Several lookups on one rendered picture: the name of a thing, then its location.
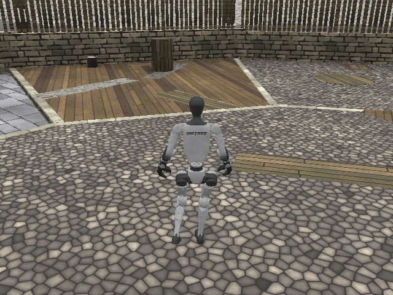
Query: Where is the robot left hand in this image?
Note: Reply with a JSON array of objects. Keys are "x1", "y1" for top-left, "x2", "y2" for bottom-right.
[{"x1": 157, "y1": 166, "x2": 171, "y2": 178}]

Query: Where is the robot right hand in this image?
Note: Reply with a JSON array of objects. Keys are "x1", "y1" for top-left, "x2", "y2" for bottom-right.
[{"x1": 218, "y1": 165, "x2": 232, "y2": 176}]

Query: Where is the robot right foot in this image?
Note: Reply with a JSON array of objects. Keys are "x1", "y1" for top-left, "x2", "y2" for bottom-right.
[{"x1": 195, "y1": 229, "x2": 204, "y2": 244}]

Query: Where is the right robot forearm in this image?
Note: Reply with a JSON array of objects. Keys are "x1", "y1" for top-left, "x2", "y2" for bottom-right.
[{"x1": 221, "y1": 148, "x2": 231, "y2": 168}]

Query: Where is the right robot upper arm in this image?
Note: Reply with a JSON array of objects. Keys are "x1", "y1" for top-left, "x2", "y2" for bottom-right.
[{"x1": 209, "y1": 124, "x2": 227, "y2": 157}]

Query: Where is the left robot upper arm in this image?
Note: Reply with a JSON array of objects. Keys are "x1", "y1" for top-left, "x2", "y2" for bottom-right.
[{"x1": 165, "y1": 123, "x2": 184, "y2": 157}]

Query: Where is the right robot thigh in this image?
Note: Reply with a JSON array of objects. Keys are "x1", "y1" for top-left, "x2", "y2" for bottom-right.
[{"x1": 198, "y1": 171, "x2": 217, "y2": 208}]

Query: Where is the left robot forearm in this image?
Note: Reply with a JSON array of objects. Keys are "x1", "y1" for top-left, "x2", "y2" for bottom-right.
[{"x1": 158, "y1": 147, "x2": 171, "y2": 168}]

